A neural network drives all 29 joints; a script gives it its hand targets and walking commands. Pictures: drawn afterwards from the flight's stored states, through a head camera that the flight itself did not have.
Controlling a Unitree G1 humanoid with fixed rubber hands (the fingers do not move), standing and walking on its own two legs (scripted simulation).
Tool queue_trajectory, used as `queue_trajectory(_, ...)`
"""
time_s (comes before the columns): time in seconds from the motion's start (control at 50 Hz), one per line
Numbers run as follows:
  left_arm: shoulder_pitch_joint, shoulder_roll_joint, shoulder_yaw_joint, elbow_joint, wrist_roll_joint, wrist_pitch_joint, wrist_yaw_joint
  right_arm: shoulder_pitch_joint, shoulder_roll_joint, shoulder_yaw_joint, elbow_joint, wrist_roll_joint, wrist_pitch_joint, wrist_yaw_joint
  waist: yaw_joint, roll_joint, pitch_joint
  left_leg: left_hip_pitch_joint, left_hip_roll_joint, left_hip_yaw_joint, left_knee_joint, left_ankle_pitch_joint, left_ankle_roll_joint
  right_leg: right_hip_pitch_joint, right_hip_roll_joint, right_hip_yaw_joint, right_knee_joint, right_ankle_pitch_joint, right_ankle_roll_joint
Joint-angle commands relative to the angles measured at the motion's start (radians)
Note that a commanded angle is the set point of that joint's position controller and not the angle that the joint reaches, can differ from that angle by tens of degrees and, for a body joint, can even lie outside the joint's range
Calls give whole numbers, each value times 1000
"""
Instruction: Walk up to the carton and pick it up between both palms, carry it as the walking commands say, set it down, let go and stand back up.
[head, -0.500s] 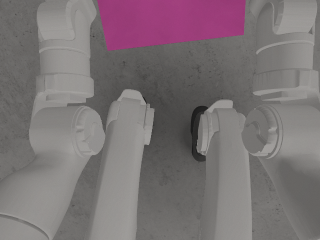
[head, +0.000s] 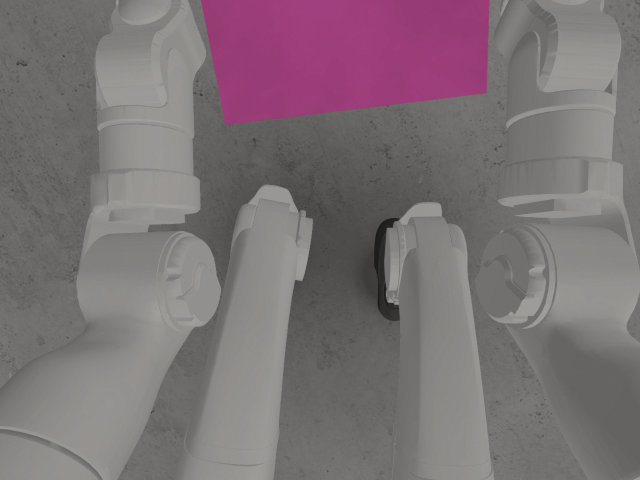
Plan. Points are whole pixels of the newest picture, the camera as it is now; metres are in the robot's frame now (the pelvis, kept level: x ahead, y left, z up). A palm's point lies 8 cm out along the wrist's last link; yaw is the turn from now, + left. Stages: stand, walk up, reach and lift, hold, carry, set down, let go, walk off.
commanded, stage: reach and lift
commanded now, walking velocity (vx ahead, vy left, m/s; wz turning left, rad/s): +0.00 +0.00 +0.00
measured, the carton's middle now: out of the picture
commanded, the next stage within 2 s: none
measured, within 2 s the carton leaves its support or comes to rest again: neither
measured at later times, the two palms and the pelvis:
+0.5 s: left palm out of the picture +0.50 +0.19 -0.04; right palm out of the picture +0.54 -0.11 -0.03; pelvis +0.00 +0.00 +0.05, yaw +0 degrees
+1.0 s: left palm out of the picture +0.48 +0.19 +0.04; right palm out of the picture +0.52 -0.11 +0.05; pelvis +0.00 +0.00 +0.11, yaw +0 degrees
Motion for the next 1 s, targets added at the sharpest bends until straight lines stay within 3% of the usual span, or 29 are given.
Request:
queue_trajectory(0.0,-906,-1041,-632,-218,-241,-63,-406,-643,1084,574,-61,213,-11,293,26,11,-2429,693,-71,177,-168,204,44,607,58,-124,-214,187,-42)
queue_trajectory(0.04,-893,-1053,-663,-281,-257,-62,-404,-665,1120,635,-161,249,-12,287,49,0,-2571,776,-79,183,-177,266,47,732,63,-113,-228,250,-35)
queue_trajectory(0.06,-863,-1042,-648,-216,-252,-55,-404,-682,1094,629,-138,246,-10,282,62,-1,-2506,728,-80,184,-179,246,50,701,59,-111,-225,228,-32)
queue_trajectory(0.08,-870,-1046,-651,-238,-253,-57,-403,-667,1092,629,-146,243,-10,282,53,-3,-2518,753,-77,178,-185,246,47,713,59,-107,-236,230,-37)
queue_trajectory(0.12,-853,-1042,-651,-259,-253,-58,-399,-668,1119,648,-156,259,-5,277,75,-14,-2527,770,-82,179,-205,253,56,745,58,-102,-249,233,-28)
queue_trajectory(0.14,-865,-1041,-652,-271,-257,-54,-400,-688,1102,658,-193,262,-5,273,68,-16,-2546,772,-83,180,-202,243,53,771,58,-96,-256,230,-31)
queue_trajectory(0.18,-867,-1034,-634,-241,-246,-54,-401,-662,1113,635,-127,246,3,273,76,-20,-2457,739,-78,177,-226,204,57,747,55,-93,-270,194,-28)
queue_trajectory(0.2,-837,-1051,-642,-236,-249,-54,-402,-640,1105,629,-131,240,-1,272,58,-17,-2453,763,-75,170,-237,211,57,750,54,-99,-283,196,-31)
queue_trajectory(0.22,-869,-1035,-651,-278,-252,-58,-401,-623,1132,634,-126,252,2,274,72,-1,-2486,785,-77,176,-247,200,55,785,56,-88,-296,189,-34)
queue_trajectory(0.26,-806,-1062,-613,-183,-220,-56,-407,-580,1118,592,-50,217,-2,280,65,2,-2360,729,-68,177,-257,167,49,729,49,-87,-314,153,-39)
queue_trajectory(0.3,-778,-1075,-629,-185,-227,-49,-416,-618,1115,618,-120,233,-8,280,68,-2,-2426,780,-73,171,-275,200,51,766,52,-95,-318,191,-28)
queue_trajectory(0.32,-771,-1071,-602,-132,-203,-52,-418,-593,1111,580,-45,207,-9,284,67,1,-2309,712,-70,167,-279,136,50,709,47,-90,-331,120,-35)
queue_trajectory(0.42,-772,-1094,-678,-249,-250,-55,-418,-597,1140,668,-177,249,-11,276,60,-3,-2546,877,-78,161,-301,276,49,869,55,-89,-346,262,-23)
queue_trajectory(0.44,-795,-1072,-654,-210,-240,-57,-419,-580,1143,644,-112,234,-7,279,59,-20,-2437,799,-78,167,-301,215,50,822,52,-84,-359,203,-25)
queue_trajectory(0.46,-760,-1102,-677,-219,-238,-49,-419,-580,1147,655,-158,242,-10,278,58,7,-2496,864,-78,162,-318,233,49,859,56,-83,-367,221,-27)
queue_trajectory(0.52,-820,-1083,-683,-262,-251,-61,-415,-531,1137,633,-102,226,-3,282,48,22,-2446,849,-75,158,-338,205,40,843,50,-74,-388,202,-33)
queue_trajectory(0.54,-796,-1106,-718,-305,-267,-58,-412,-547,1150,666,-160,248,-5,280,41,20,-2537,947,-76,149,-353,250,43,888,57,-84,-392,242,-29)
queue_trajectory(0.56,-764,-1100,-714,-269,-265,-53,-409,-555,1139,670,-168,256,-7,278,54,31,-2511,945,-75,155,-353,255,40,880,56,-76,-401,233,-27)
queue_trajectory(0.58,-794,-1103,-731,-309,-278,-55,-404,-577,1142,690,-209,270,-11,276,45,6,-2561,977,-77,141,-363,272,40,919,57,-80,-405,253,-28)
queue_trajectory(0.62,-759,-1114,-738,-311,-280,-47,-397,-571,1123,697,-237,276,-7,274,53,26,-2557,1019,-76,136,-387,275,40,934,56,-72,-421,255,-22)
queue_trajectory(0.66,-746,-1120,-703,-245,-256,-46,-396,-546,1117,650,-150,236,-5,280,32,15,-2418,967,-69,130,-412,187,40,877,51,-75,-448,172,-30)
queue_trajectory(0.7,-733,-1122,-681,-229,-249,-55,-402,-519,1139,634,-115,231,-8,285,36,4,-2352,937,-65,130,-437,135,48,875,48,-67,-477,122,-34)
queue_trajectory(0.72,-697,-1134,-657,-161,-234,-51,-408,-523,1124,612,-89,216,-11,288,39,5,-2291,909,-62,131,-443,114,46,848,42,-68,-485,104,-37)
queue_trajectory(0.8,-704,-1161,-683,-218,-238,-57,-409,-548,1156,657,-149,249,-23,302,55,22,-2431,1037,-62,130,-469,182,43,920,44,-71,-510,158,-39)
queue_trajectory(0.84,-671,-1158,-679,-198,-227,-55,-408,-513,1155,655,-132,237,-21,303,52,20,-2402,1046,-61,127,-483,185,43,916,46,-73,-522,156,-38)
queue_trajectory(0.88,-704,-1161,-706,-258,-243,-59,-405,-471,1166,648,-119,233,-18,306,31,19,-2432,1084,-60,122,-504,195,40,952,48,-73,-543,175,-38)
queue_trajectory(0.9,-701,-1147,-685,-235,-236,-58,-408,-462,1162,641,-99,226,-15,307,45,13,-2373,1045,-58,125,-511,181,41,937,43,-67,-551,158,-35)
queue_trajectory(0.94,-661,-1172,-702,-200,-234,-51,-416,-449,1162,622,-94,213,-19,311,19,18,-2353,1080,-55,114,-539,158,39,936,45,-73,-575,141,-41)
queue_trajectory(0.98,-676,-1179,-738,-287,-248,-55,-413,-444,1176,659,-146,236,-20,315,27,41,-2426,1148,-56,111,-559,217,39,995,45,-66,-594,193,-40)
